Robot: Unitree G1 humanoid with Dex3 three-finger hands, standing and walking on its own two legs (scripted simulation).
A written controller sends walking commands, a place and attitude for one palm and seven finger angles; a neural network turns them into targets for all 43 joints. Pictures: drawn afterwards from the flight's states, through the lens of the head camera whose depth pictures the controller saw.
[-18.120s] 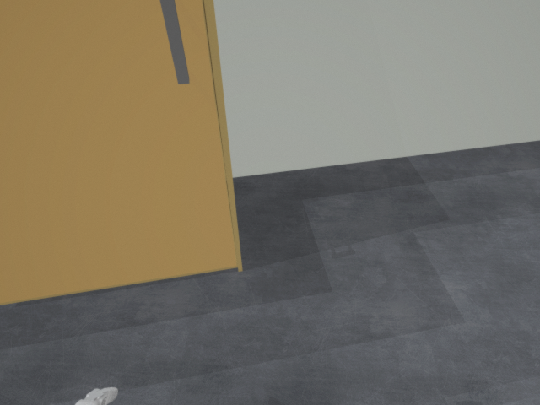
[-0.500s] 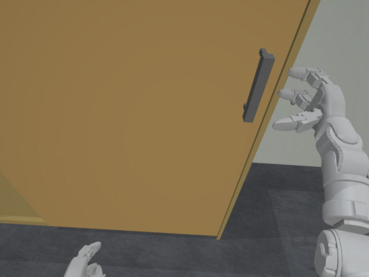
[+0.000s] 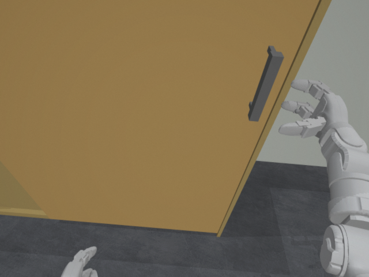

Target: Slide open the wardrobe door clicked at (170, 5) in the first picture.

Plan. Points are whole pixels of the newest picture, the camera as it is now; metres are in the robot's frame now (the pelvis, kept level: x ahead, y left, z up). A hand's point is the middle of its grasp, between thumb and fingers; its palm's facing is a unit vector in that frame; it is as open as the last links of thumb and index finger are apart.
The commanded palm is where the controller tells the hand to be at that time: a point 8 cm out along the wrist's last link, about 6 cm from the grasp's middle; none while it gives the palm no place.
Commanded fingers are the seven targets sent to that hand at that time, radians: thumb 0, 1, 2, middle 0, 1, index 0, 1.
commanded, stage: move the hooked fingers beside the handle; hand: right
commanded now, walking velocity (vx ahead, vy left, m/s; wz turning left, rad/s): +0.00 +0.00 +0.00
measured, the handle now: (261, 85) +0.49 -0.12 +0.21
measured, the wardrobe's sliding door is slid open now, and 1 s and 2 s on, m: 0.00 0.00 0.00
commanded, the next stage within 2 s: feel for the door with the fingertips in 0.76 s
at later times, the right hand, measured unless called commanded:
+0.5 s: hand (303, 106) +0.41 -0.19 +0.22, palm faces +0.00 +1.00 +0.02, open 13.9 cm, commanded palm +0.39 -0.24 +0.21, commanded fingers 0.00 0.50 -0.30 0.30 1.20 0.30 1.20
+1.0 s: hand (286, 104) +0.42 -0.16 +0.21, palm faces -0.01 +1.00 +0.02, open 13.9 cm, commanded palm +0.40 -0.21 +0.21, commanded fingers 0.00 0.50 -0.30 0.30 1.20 0.30 1.20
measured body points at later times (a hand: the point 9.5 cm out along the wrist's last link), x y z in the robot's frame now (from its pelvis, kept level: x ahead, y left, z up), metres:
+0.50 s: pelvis +0.01 -0.01 +0.00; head -0.01 +0.00 +0.45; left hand +0.15 +0.23 -0.10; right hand +0.40 -0.24 +0.22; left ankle -0.04 +0.08 -0.74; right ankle +0.03 -0.10 -0.74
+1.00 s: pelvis +0.00 -0.01 +0.00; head -0.02 +0.01 +0.45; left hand +0.13 +0.24 -0.11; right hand +0.42 -0.21 +0.21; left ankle -0.04 +0.08 -0.74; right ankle +0.03 -0.10 -0.74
